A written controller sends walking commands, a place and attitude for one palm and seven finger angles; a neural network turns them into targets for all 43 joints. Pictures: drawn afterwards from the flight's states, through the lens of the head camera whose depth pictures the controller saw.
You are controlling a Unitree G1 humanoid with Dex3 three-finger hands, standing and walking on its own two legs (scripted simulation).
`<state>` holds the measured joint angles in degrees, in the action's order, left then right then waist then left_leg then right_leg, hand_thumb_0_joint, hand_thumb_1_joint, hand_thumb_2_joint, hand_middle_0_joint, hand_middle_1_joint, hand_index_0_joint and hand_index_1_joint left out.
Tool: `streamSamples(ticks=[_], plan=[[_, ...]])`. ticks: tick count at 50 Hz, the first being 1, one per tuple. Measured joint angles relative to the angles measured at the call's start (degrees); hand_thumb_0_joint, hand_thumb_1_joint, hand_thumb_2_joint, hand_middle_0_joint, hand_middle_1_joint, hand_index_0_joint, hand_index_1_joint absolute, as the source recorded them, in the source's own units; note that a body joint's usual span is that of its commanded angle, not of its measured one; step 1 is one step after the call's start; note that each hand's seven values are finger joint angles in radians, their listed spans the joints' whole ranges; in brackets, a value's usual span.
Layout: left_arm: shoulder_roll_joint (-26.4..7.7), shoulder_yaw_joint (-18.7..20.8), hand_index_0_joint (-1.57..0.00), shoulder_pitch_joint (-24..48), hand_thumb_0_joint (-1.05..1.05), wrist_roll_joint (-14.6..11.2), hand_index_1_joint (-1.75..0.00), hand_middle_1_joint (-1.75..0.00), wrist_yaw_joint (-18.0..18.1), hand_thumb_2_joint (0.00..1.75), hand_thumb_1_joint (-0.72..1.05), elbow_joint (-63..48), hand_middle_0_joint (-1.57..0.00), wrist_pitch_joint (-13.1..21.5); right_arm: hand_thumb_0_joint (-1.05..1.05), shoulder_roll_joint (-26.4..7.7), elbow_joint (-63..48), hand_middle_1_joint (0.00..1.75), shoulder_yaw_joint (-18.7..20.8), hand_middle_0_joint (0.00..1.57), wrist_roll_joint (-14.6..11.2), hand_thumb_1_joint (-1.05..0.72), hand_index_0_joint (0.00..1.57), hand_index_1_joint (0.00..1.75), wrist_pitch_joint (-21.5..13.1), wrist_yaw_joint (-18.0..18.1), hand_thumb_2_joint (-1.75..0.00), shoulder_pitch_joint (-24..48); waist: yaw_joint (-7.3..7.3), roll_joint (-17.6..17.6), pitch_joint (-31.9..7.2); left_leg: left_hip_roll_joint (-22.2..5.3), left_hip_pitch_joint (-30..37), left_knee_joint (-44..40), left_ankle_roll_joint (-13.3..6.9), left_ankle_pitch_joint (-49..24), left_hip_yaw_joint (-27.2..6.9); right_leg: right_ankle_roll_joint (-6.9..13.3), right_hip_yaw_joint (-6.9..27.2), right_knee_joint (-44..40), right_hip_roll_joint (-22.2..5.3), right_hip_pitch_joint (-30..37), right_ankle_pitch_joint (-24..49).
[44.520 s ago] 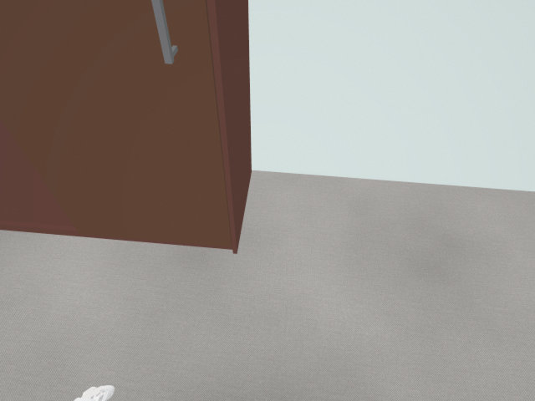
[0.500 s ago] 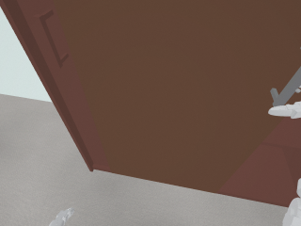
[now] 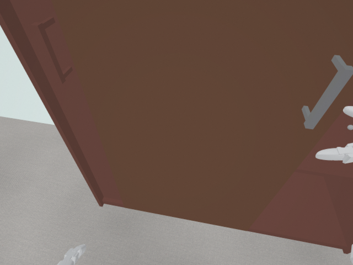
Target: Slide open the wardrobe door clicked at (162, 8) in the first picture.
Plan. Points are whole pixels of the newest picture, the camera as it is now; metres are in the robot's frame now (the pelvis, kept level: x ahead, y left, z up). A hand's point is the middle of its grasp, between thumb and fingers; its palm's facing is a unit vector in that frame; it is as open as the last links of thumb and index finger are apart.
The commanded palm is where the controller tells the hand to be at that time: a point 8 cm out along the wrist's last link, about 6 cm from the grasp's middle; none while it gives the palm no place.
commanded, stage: slip the hand off the handle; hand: right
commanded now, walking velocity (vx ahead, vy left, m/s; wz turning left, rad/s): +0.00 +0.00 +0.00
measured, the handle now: (322, 94) +0.44 -0.28 +0.21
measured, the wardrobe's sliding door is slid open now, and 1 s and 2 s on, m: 0.52 0.52 0.52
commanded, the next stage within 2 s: draw the hand back to the body in 0.34 s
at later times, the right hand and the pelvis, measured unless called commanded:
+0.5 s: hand out of the picture +0.25 -0.29 +0.20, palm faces +0.43 +0.90 -0.12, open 14.7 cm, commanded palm +0.22 -0.33 +0.20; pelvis -0.02 +0.01 +0.01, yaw -4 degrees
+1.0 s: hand out of the picture +0.21 -0.27 +0.18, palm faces +0.21 +0.97 -0.09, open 14.5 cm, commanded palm +0.17 -0.31 +0.19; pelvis -0.02 +0.01 +0.01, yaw -2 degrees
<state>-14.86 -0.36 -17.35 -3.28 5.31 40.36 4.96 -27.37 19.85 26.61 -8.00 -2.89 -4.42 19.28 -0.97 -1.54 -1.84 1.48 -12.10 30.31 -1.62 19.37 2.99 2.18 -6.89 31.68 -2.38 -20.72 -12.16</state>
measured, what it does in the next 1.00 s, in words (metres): stands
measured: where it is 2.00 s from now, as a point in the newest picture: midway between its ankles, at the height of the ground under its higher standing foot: outside the picture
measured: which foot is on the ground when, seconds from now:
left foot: down 0.00-1.00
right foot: down 0.00-1.00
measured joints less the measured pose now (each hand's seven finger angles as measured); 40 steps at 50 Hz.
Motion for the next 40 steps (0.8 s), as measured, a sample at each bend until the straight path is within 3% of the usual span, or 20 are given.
streamSamples(ticks=[12, 21, 24, 28, 35, 40], plan=[[1.28, -2.19, -0.20, 8.44, 0.01, -0.01, -0.30, -0.30, 0.63, 0.89, 0.90, -1.76, -0.20, 1.89, -0.01, 4.17, -15.39, 1.15, -3.34, 0.26, -2.29, 0.56, 0.25, 1.15, 5.72, 1.14, -0.20, -9.75, 3.99, -0.74, 0.41, -0.76, 5.25, -3.55, 0.23, -1.56, 1.25, 0.18, 1.13, -3.85, 1.27, 4.87, 2.18], [1.76, -3.49, -0.20, 10.80, 0.01, 0.03, -0.30, -0.30, 1.79, 0.89, 0.90, -1.59, -0.20, 2.42, -0.01, 4.50, -17.59, 1.15, -3.33, 0.26, -2.50, 0.56, 0.25, 1.15, 7.54, 0.67, -0.20, -11.79, 5.58, -0.07, 1.96, -0.29, 8.23, -5.44, -0.57, -2.68, 2.85, -0.58, 2.76, -5.90, 1.22, 7.41, 4.05], [1.61, -3.62, -0.20, 10.65, 0.01, 0.23, -0.30, -0.30, 2.18, 0.89, 0.90, -0.86, -0.20, 2.77, -0.01, 4.48, -16.34, 1.15, -4.16, 0.26, -1.92, 0.56, 0.25, 1.15, 6.69, 0.55, -0.20, -10.12, 5.55, -0.32, 2.76, -0.16, 8.50, -5.63, -0.82, -2.98, 3.46, -0.78, 3.37, -6.28, 1.21, 7.57, 4.67], [1.28, -4.29, -0.20, 9.94, 0.01, -1.09, -0.30, -0.30, 3.29, 0.89, 0.90, 0.69, -0.20, 2.61, -0.01, 3.21, -13.59, 1.15, -4.67, 0.25, -7.10, 0.56, 0.25, 1.15, 11.20, -5.73, -0.20, -7.67, 5.12, -0.98, 3.24, 0.21, 9.82, -7.03, -1.06, -3.77, 3.58, -0.98, 3.58, -7.44, 0.97, 8.81, 5.43], [-0.20, -4.53, -0.20, 7.63, 0.02, -2.55, -0.30, -0.30, 2.76, 0.89, 0.90, -0.76, -0.20, 2.43, -0.01, -1.36, -12.13, 1.15, -2.26, 0.26, -12.83, 0.56, 0.25, 1.15, 18.60, -16.83, -0.20, -11.15, 2.77, -2.11, 1.05, 0.76, 10.41, -7.32, -1.01, -3.84, 1.89, -1.30, 2.05, -7.58, 0.16, 9.99, 4.77], [-1.49, -3.33, -0.20, 5.82, 0.02, -3.02, -0.30, -0.30, 1.21, 0.89, 0.90, -2.96, -0.20, 2.86, -0.01, -0.99, -15.47, 1.15, 1.36, 0.26, -14.46, 0.55, 0.25, 1.15, 18.64, -16.69, -0.20, -17.06, 2.38, -1.80, -0.47, 0.90, 9.64, -5.84, -0.88, -2.85, 1.14, -1.40, 1.37, -5.96, -0.20, 9.39, 3.48]])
